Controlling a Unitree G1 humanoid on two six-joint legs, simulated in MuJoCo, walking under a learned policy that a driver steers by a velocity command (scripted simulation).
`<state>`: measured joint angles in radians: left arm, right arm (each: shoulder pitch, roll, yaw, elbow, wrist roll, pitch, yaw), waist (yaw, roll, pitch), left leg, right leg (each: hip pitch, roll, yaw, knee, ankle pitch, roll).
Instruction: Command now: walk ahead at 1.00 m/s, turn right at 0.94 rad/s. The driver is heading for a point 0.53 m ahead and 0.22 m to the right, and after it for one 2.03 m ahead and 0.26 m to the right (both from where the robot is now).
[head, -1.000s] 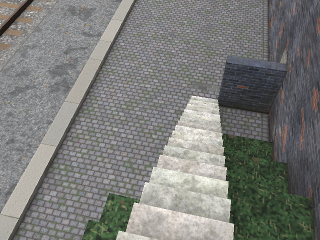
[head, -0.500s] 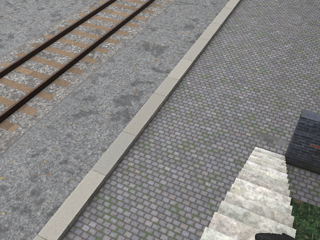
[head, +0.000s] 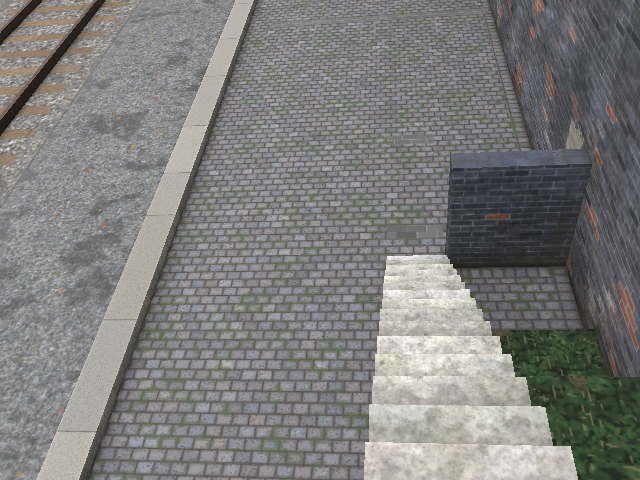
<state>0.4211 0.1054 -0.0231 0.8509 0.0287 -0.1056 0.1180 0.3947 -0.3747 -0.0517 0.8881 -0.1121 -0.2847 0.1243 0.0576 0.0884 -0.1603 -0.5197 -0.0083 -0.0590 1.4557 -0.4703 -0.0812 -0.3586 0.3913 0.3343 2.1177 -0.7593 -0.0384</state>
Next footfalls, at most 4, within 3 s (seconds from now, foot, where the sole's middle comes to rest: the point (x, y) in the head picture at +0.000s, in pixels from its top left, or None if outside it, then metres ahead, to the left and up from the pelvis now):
0.20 right None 0.26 -0.12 -0.75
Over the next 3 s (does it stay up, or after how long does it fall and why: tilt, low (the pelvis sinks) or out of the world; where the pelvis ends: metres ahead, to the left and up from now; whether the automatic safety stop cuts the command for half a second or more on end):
falls after 0.42 s (tilt)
